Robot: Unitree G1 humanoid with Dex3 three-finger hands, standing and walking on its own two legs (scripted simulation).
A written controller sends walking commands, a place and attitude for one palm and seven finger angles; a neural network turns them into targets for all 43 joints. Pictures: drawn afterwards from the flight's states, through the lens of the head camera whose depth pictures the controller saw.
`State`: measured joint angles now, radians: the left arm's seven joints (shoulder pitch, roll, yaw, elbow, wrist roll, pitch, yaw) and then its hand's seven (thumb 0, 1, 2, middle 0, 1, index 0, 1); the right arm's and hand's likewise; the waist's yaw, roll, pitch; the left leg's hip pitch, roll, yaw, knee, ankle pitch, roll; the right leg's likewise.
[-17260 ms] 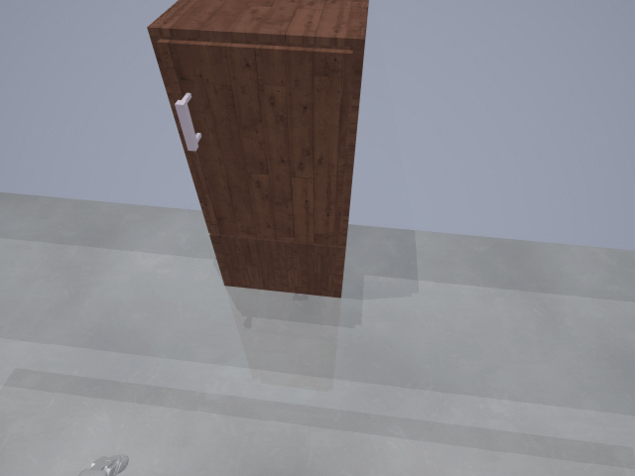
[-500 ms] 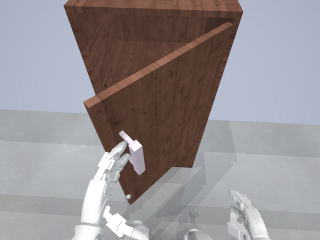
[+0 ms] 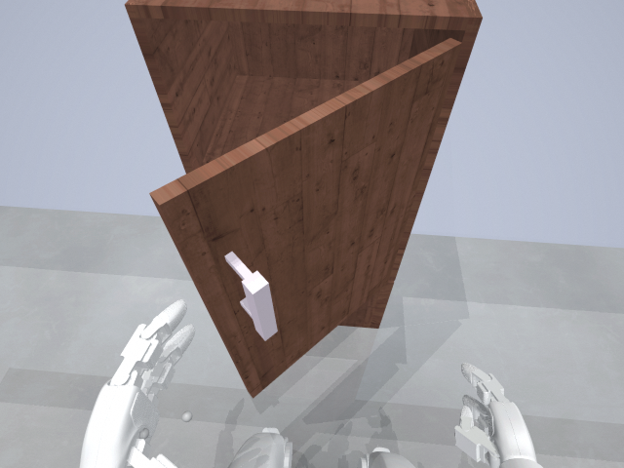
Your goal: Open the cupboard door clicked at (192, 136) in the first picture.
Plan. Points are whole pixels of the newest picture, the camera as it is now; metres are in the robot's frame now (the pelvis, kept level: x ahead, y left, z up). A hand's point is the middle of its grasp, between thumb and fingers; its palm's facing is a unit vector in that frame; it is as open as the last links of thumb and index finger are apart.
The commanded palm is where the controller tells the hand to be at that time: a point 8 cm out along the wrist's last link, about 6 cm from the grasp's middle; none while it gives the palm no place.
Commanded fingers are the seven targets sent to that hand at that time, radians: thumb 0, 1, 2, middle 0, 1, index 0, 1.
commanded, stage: slide the hand sideways off the handle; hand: left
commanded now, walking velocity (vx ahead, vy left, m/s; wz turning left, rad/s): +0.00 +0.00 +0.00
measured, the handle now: (251, 297) +0.30 +0.10 +0.07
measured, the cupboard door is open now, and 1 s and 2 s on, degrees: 46 46 46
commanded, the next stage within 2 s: draw the hand back to the body in 0.10 s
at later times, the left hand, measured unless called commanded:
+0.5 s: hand (147, 403) +0.17 +0.16 +0.12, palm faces -0.01 -1.00 -0.06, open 16.3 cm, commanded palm +0.14 +0.23 +0.12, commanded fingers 0.00 -0.50 0.30 -0.15 -0.30 -0.15 -0.30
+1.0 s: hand (40, 357) +0.19 +0.24 +0.17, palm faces +0.26 -0.89 -0.37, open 13.9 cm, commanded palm +0.15 +0.29 +0.20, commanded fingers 0.00 0.23 0.62 -0.18 -0.30 -0.18 -0.30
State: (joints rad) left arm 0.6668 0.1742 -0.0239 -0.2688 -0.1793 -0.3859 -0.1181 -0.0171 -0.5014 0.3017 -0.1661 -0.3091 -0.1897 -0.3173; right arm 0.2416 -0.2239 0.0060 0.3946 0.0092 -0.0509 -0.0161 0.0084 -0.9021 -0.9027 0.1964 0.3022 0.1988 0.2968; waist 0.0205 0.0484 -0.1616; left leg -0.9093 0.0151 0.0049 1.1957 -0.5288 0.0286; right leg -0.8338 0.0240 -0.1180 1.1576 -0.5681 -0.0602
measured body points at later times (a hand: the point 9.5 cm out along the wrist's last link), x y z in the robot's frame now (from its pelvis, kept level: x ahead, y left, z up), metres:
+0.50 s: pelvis +0.00 +0.00 +0.02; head +0.02 -0.01 +0.47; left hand +0.16 +0.22 +0.12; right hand +0.18 -0.22 -0.05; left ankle +0.03 +0.10 -0.64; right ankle +0.00 -0.09 -0.64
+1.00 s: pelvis +0.02 +0.02 +0.07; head +0.01 +0.01 +0.52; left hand +0.17 +0.29 +0.19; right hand +0.21 -0.19 +0.00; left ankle +0.03 +0.10 -0.64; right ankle +0.00 -0.09 -0.64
